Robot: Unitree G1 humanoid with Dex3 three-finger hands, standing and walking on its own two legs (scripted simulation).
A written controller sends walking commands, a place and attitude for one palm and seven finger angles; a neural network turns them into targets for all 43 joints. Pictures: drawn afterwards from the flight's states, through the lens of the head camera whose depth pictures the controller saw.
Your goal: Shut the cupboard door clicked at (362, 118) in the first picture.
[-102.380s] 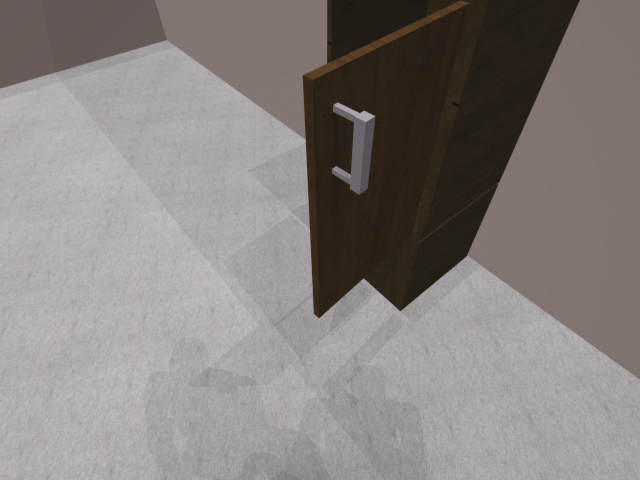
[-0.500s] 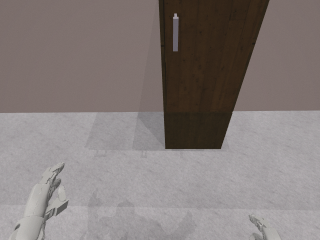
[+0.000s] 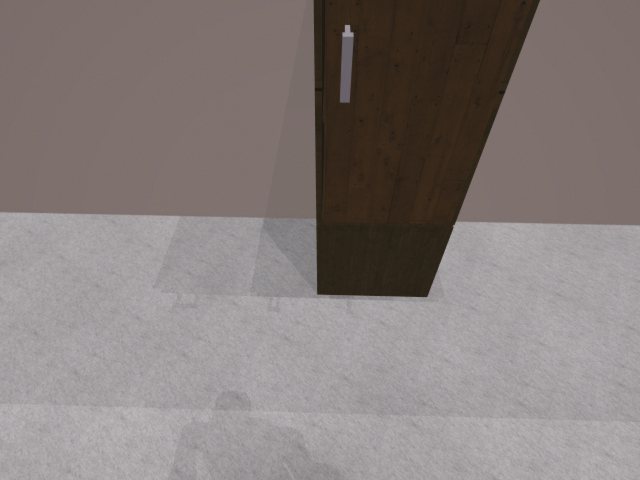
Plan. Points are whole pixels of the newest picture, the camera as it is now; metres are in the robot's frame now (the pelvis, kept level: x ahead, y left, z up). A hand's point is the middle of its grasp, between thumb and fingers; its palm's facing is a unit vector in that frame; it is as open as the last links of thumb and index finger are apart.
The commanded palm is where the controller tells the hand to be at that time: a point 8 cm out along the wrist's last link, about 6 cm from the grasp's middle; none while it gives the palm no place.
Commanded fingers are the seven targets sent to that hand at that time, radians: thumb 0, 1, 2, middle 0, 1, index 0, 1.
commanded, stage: let the arm hang, fingers relaxed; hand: left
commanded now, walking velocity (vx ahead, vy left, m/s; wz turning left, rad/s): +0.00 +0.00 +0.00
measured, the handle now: (346, 64) +0.82 +0.01 +0.13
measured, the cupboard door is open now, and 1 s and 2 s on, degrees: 0 0 0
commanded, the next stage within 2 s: look to check the result in 0.48 s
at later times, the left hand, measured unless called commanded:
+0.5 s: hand out of the picture +0.04 +0.17 -0.17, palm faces +0.00 -0.98 -0.19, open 7.4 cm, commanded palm none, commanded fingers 0.00 0.90 0.90 -0.20 -0.30 -0.20 -0.30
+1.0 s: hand out of the picture +0.02 +0.17 -0.17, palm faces +0.03 -0.97 -0.22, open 7.4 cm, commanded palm none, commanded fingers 0.00 0.90 0.90 -0.20 -0.30 -0.20 -0.30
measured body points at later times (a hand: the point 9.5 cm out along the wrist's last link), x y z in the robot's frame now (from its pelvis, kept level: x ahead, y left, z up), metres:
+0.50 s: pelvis +0.01 -0.01 +0.00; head +0.01 -0.01 +0.45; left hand +0.04 +0.22 -0.16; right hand +0.03 -0.26 -0.15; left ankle +0.05 +0.10 -0.74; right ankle -0.01 -0.13 -0.74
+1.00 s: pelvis +0.03 -0.02 +0.00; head +0.04 -0.02 +0.45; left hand +0.02 +0.22 -0.15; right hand +0.05 -0.26 -0.16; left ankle +0.05 +0.10 -0.74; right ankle -0.01 -0.13 -0.74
